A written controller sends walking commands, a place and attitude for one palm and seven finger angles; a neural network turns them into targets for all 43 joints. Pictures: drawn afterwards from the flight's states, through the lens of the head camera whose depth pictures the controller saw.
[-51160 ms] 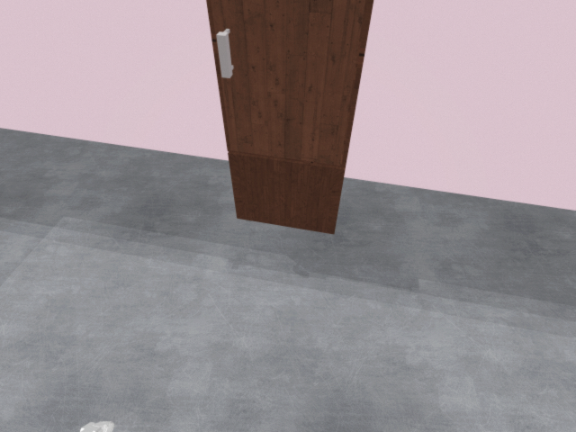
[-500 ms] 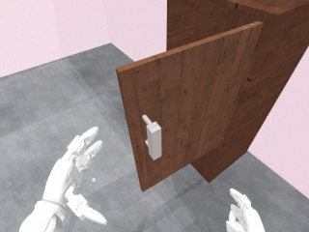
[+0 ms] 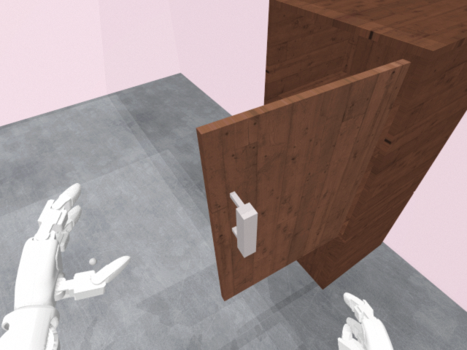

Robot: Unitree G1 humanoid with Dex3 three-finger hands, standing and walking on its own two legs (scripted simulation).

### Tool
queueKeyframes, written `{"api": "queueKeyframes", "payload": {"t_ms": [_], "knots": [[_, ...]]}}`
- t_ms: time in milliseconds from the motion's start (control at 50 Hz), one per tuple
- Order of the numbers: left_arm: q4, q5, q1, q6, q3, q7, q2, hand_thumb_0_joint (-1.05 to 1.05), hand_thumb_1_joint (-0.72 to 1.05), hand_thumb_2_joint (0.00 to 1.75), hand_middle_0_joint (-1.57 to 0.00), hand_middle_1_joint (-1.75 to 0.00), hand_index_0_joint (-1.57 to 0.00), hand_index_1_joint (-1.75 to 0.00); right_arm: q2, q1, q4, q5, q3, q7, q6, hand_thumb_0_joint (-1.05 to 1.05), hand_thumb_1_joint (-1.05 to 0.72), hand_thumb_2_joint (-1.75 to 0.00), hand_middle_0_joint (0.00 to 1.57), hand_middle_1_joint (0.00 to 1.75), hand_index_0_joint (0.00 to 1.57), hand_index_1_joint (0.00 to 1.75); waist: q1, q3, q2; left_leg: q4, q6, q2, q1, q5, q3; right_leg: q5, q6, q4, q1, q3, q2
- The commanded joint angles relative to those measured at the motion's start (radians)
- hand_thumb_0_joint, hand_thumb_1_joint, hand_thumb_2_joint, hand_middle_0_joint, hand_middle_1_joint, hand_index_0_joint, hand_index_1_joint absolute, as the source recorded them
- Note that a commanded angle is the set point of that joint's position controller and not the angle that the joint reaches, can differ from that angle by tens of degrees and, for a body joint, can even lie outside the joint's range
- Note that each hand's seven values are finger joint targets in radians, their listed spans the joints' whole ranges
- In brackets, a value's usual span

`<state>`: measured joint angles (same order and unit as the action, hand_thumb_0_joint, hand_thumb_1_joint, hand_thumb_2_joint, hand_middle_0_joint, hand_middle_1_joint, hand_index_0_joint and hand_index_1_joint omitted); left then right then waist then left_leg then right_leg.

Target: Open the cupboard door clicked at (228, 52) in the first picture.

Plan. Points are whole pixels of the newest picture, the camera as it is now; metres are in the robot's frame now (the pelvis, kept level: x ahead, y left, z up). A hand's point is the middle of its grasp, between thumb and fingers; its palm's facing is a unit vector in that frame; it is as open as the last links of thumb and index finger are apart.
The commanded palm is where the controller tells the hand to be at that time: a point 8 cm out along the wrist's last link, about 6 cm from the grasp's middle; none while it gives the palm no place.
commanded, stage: draw the hand back to the body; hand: left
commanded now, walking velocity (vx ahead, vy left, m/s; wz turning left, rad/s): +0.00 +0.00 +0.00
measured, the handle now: (240, 223) +0.34 +0.03 +0.04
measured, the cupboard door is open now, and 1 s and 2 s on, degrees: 86 86 86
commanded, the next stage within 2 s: step back with the hand held close in 0.64 s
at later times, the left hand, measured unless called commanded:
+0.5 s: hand (69, 249) +0.20 +0.24 +0.15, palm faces +0.44 -0.81 -0.39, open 7.6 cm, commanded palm +0.15 +0.29 +0.17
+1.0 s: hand (69, 254) +0.19 +0.24 +0.16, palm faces +0.36 -0.79 -0.50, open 7.4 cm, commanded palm +0.13 +0.28 +0.18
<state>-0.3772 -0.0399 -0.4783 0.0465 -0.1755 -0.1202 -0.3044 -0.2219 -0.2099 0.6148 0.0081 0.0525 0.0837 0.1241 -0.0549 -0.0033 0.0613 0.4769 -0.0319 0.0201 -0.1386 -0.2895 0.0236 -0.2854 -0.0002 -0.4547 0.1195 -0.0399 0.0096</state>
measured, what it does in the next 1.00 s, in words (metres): stands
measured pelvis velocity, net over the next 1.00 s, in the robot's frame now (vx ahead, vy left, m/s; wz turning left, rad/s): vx -0.02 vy -0.02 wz -0.02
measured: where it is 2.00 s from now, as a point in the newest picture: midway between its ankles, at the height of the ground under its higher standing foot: outside the picture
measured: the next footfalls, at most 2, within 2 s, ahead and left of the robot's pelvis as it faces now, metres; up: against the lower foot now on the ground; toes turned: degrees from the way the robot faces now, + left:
none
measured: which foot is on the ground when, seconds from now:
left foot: down 0.00-1.00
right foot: down 0.00-1.00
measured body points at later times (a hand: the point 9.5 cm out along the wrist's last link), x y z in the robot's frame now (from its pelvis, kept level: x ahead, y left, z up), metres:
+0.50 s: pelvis +0.00 -0.01 +0.00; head -0.01 -0.04 +0.45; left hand +0.17 +0.28 +0.17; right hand +0.19 -0.24 -0.08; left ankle -0.02 +0.10 -0.74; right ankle -0.02 -0.12 -0.74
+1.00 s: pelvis -0.02 -0.02 +0.00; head -0.01 -0.04 +0.45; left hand +0.16 +0.28 +0.18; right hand +0.17 -0.26 -0.08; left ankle -0.02 +0.10 -0.74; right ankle -0.02 -0.12 -0.74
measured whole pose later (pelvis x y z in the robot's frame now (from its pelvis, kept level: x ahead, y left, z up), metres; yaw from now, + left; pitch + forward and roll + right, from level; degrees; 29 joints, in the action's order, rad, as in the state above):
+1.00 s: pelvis -0.02 -0.02 +0.00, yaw -1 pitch -1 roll -1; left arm -0.41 -0.05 -0.53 0.14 -0.36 -0.11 -0.38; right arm -0.25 -0.16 0.59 0.00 -0.01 0.08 0.03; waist -0.01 -0.02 0.07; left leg 0.43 -0.01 -0.01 -0.19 -0.23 0.03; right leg -0.22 0.02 -0.39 0.17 -0.04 -0.02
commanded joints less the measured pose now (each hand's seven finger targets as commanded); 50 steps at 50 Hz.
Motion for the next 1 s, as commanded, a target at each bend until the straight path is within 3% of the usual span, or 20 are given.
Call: {"api": "queueKeyframes", "payload": {"t_ms": [0,140,240,280,400,520,680,700,720,740,760,780,800,860,900,920,980], "knots": [[-0.201,-0.002,0.069,0.068,-0.151,-0.013,-0.159,0.00,0.48,0.72,-0.19,-0.30,-0.19,-0.30,-0.105,0.136,-0.152,-0.005,-0.051,0.004,0.044,0.00,-0.90,-0.90,0.20,0.30,0.20,0.30,-0.007,0.066,-0.036,-0.096,0.022,-0.043,0.030,0.331,-0.034,0.259,0.017,0.075,-0.032,-0.002,-0.009],[-0.215,-0.008,0.100,0.080,-0.227,-0.015,-0.202,0.00,0.73,0.82,-0.19,-0.30,-0.19,-0.30,-0.103,0.144,-0.142,-0.007,-0.058,0.001,0.032,0.00,-0.90,-0.90,0.20,0.30,0.20,0.30,-0.011,0.067,0.009,-0.107,0.023,-0.041,0.054,0.358,-0.026,0.284,0.017,0.094,-0.054,0.004,-0.009],[-0.214,-0.017,0.112,0.085,-0.285,-0.017,-0.234,0.00,0.90,0.90,-0.20,-0.30,-0.20,-0.30,-0.105,0.146,-0.131,-0.010,-0.065,-0.001,0.031,0.00,-0.90,-0.90,0.20,0.30,0.20,0.30,-0.013,0.063,0.003,-0.108,0.022,-0.041,0.061,0.366,-0.022,0.304,0.016,0.107,-0.062,0.007,-0.011],[-0.181,-0.017,0.095,0.080,-0.244,-0.009,-0.189,0.00,0.90,0.90,-0.20,-0.30,-0.20,-0.30,-0.107,0.144,-0.130,-0.010,-0.068,-0.004,0.029,0.00,-0.90,-0.90,0.20,0.30,0.20,0.30,-0.008,0.041,0.001,-0.110,0.018,-0.042,0.063,0.365,-0.015,0.302,0.012,0.112,-0.046,0.007,-0.011],[-0.187,-0.016,0.124,0.085,-0.249,-0.010,-0.209,0.00,0.90,0.90,-0.20,-0.30,-0.20,-0.30,-0.112,0.151,-0.130,-0.010,-0.073,-0.002,0.028,0.00,-0.90,-0.90,0.20,0.30,0.20,0.30,-0.010,0.055,-0.020,-0.115,0.011,-0.037,0.073,0.308,-0.013,0.270,0.011,0.125,-0.047,0.013,-0.011],[-0.210,-0.012,0.120,0.098,-0.283,-0.016,-0.246,0.00,0.90,0.90,-0.20,-0.30,-0.20,-0.30,-0.108,0.157,-0.122,-0.007,-0.072,0.002,0.044,0.00,-0.90,-0.90,0.20,0.30,0.20,0.30,-0.019,0.065,0.008,-0.110,0.013,-0.033,0.077,0.312,-0.010,0.283,0.015,0.131,-0.059,0.019,-0.009],[-0.171,-0.019,0.104,0.097,-0.260,-0.009,-0.212,0.00,0.90,0.90,-0.20,-0.30,-0.20,-0.30,-0.105,0.159,-0.119,-0.009,-0.076,-0.001,0.042,0.00,-0.90,-0.90,0.20,0.30,0.20,0.30,-0.013,0.029,-0.030,-0.116,0.009,-0.035,0.070,0.289,-0.005,0.271,0.008,0.143,-0.042,0.020,-0.011],[-0.187,-0.018,0.115,0.101,-0.259,-0.008,-0.214,0.00,0.90,0.90,-0.20,-0.30,-0.20,-0.30,-0.107,0.158,-0.120,-0.009,-0.076,-0.002,0.043,0.00,-0.90,-0.90,0.20,0.30,0.20,0.30,-0.012,0.045,-0.010,-0.114,0.008,-0.032,0.079,0.285,-0.003,0.269,0.008,0.145,-0.044,0.025,-0.009],[-0.171,-0.017,0.113,0.101,-0.275,-0.010,-0.232,0.00,0.90,0.90,-0.20,-0.30,-0.20,-0.30,-0.107,0.162,-0.114,-0.008,-0.077,0.000,0.046,0.00,-0.90,-0.90,0.20,0.30,0.20,0.30,-0.016,0.035,-0.021,-0.114,0.008,-0.032,0.076,0.277,-0.003,0.266,0.009,0.151,-0.041,0.025,-0.009],[-0.287,-0.020,0.194,0.117,-0.286,-0.014,-0.262,0.00,0.90,0.90,-0.20,-0.30,-0.20,-0.30,-0.106,0.171,-0.127,-0.010,-0.074,0.000,0.053,0.00,-0.90,-0.90,0.20,0.30,0.20,0.30,-0.015,0.081,0.000,-0.112,0.007,-0.029,0.088,0.273,-0.009,0.262,0.008,0.146,-0.058,0.030,-0.005],[-0.290,-0.017,0.247,0.157,-0.413,-0.019,-0.382,0.00,0.90,0.90,-0.20,-0.30,-0.20,-0.30,-0.129,0.152,-0.155,-0.019,-0.072,0.000,0.032,0.00,-0.90,-0.90,0.20,0.30,0.20,0.30,0.032,-0.026,-0.033,-0.076,-0.008,-0.045,0.010,0.208,-0.033,0.303,0.010,0.201,0.060,0.116,0.036],[-0.180,-0.015,0.120,0.154,-0.345,-0.006,-0.284,0.00,0.90,0.90,-0.20,-0.30,-0.20,-0.30,-0.116,0.151,-0.136,-0.014,-0.077,0.000,0.014,0.00,-0.90,-0.90,0.20,0.30,0.20,0.30,0.037,-0.016,-0.084,-0.052,-0.007,-0.043,0.009,0.193,-0.041,0.304,0.011,0.202,0.066,0.116,0.058],[-0.162,-0.010,0.053,0.152,-0.314,0.001,-0.249,0.00,0.90,0.90,-0.20,-0.30,-0.20,-0.30,-0.120,0.145,-0.145,-0.011,-0.082,-0.004,-0.001,0.00,-0.90,-0.90,0.20,0.30,0.20,0.30,0.036,0.003,-0.098,-0.041,-0.005,-0.046,0.012,0.210,-0.032,0.332,0.010,0.194,0.069,0.115,0.065],[-0.185,-0.007,-0.012,0.160,-0.300,0.000,-0.234,0.00,0.90,0.90,-0.20,-0.30,-0.20,-0.30,-0.128,0.139,-0.160,-0.012,-0.091,-0.002,-0.027,0.00,-0.90,-0.90,0.20,0.30,0.20,0.30,0.040,0.081,-0.024,-0.049,0.002,-0.062,0.014,0.319,-0.027,0.428,0.005,0.133,0.030,0.083,0.066],[-0.217,-0.007,-0.028,0.157,-0.313,-0.006,-0.252,0.00,0.90,0.90,-0.20,-0.30,-0.20,-0.30,-0.130,0.134,-0.176,-0.016,-0.098,0.001,-0.042,0.00,-0.90,-0.90,0.20,0.30,0.20,0.30,0.042,0.135,-0.049,-0.040,0.004,-0.075,0.021,0.398,-0.025,0.490,-0.002,0.099,0.009,0.072,0.060],[-0.231,-0.009,-0.035,0.157,-0.334,-0.012,-0.276,0.00,0.90,0.90,-0.20,-0.30,-0.20,-0.30,-0.133,0.143,-0.176,-0.015,-0.099,0.007,-0.048,0.00,-0.90,-0.90,0.20,0.30,0.20,0.30,0.038,0.149,-0.020,-0.042,0.006,-0.078,0.021,0.434,-0.027,0.525,0.000,0.083,-0.002,0.064,0.064],[-0.258,-0.010,-0.053,0.149,-0.344,-0.021,-0.287,0.00,0.90,0.90,-0.20,-0.30,-0.20,-0.30,-0.123,0.139,-0.199,-0.023,-0.104,0.011,-0.068,0.00,-0.90,-0.90,0.20,0.30,0.20,0.30,0.042,0.170,-0.069,-0.032,0.008,-0.085,-0.003,0.445,-0.027,0.535,-0.006,0.057,-0.003,0.066,0.059]]}}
